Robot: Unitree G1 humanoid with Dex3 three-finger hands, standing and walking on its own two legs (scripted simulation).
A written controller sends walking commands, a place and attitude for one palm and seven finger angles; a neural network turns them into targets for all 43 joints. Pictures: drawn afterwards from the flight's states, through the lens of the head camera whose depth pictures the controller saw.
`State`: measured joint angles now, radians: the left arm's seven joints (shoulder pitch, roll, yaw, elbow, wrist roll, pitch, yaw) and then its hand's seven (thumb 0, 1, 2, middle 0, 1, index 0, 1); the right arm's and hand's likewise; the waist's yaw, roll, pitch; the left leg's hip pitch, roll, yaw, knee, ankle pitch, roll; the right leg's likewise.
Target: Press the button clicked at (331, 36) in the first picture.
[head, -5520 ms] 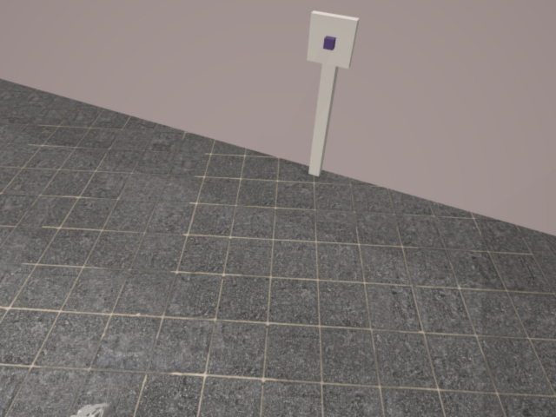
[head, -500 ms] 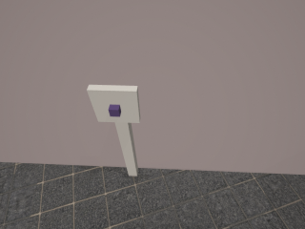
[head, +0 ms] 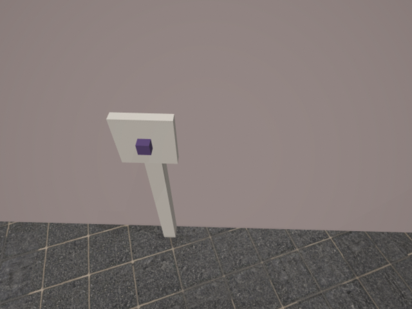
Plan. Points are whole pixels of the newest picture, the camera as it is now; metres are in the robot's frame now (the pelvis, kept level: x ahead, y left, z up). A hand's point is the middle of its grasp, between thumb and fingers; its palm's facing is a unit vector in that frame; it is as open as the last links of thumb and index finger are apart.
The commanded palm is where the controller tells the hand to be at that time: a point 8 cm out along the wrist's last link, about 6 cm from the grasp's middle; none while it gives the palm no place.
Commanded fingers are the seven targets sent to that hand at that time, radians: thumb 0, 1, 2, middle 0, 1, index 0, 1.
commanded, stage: look again from close up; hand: left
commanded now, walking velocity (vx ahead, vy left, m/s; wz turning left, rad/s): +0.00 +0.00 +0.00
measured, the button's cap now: (144, 146) +0.55 +0.20 -0.05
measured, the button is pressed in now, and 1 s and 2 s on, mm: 0 0 0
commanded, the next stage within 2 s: raise the hand and make a fist in 0.52 s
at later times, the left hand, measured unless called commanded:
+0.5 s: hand out of the picture +0.04 +0.20 -0.18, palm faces +0.03 -0.98 -0.19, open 7.4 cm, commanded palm none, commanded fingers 0.00 0.90 0.90 -0.20 -0.30 -0.20 -0.30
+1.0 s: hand (121, 290) +0.18 +0.18 -0.07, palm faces -0.01 -1.00 +0.01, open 5.7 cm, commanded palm +0.14 +0.25 -0.07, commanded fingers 0.00 0.90 0.90 -0.75 -0.90 -0.75 -0.90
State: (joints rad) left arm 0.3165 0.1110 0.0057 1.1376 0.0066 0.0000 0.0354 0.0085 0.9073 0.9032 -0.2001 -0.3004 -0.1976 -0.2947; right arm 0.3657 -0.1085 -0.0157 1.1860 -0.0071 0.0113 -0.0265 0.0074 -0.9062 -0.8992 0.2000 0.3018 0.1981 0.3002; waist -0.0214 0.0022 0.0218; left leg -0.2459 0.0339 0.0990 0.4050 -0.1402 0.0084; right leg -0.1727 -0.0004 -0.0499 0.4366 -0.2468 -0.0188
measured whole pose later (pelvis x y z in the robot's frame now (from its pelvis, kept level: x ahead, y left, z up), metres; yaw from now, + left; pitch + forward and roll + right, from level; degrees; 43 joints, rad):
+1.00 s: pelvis +0.00 +0.00 -0.10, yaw +2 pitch +13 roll +0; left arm 0.44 0.17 0.12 0.15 -0.24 -0.55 -0.34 0.01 0.91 0.90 -0.49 -0.62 -0.49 -0.62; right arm 0.13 -0.25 -0.08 0.53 0.02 -0.21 0.01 0.01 -0.90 -0.90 0.20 0.30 0.20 0.30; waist 0.01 -0.04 -0.17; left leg -0.92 0.03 0.05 1.15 -0.46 0.02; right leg -0.84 -0.01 -0.07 1.17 -0.54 -0.04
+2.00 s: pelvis -0.01 +0.03 -0.11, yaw +2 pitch +17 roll -5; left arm 0.41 0.27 0.19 -0.03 -0.28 -0.40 -0.31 0.02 0.90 0.90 -1.30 -1.50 -1.30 -1.49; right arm 0.20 -0.21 0.02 0.48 0.02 -0.15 -0.03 0.02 -0.90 -0.90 0.21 0.30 0.20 0.30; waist 0.01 0.02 -0.17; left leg -1.05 0.03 0.00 1.25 -0.49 0.05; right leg -0.91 0.00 -0.12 1.19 -0.56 -0.01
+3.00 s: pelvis +0.00 +0.01 -0.12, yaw +2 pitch +18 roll -4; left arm 0.18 0.28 0.19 0.11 -0.29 -0.38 -0.33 0.02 0.90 0.90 -1.30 -1.50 -1.30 -1.50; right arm 0.22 -0.25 0.02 0.52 0.02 -0.14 -0.04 0.02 -0.90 -0.90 0.20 0.30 0.20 0.30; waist -0.01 0.03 -0.18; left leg -1.09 0.04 -0.02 1.28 -0.51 0.03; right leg -0.96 0.02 -0.12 1.23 -0.59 -0.04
